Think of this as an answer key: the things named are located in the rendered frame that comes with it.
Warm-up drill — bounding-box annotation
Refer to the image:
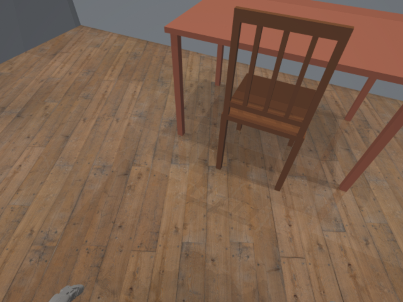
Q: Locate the robot left hand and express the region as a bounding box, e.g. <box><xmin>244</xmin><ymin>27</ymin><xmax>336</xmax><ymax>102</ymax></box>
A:
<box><xmin>49</xmin><ymin>284</ymin><xmax>84</xmax><ymax>302</ymax></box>

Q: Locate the chair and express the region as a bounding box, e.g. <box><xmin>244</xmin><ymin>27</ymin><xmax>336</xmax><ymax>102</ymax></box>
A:
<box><xmin>216</xmin><ymin>6</ymin><xmax>354</xmax><ymax>191</ymax></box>

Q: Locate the table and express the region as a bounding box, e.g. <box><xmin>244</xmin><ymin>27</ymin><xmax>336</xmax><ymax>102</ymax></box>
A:
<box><xmin>164</xmin><ymin>0</ymin><xmax>403</xmax><ymax>192</ymax></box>

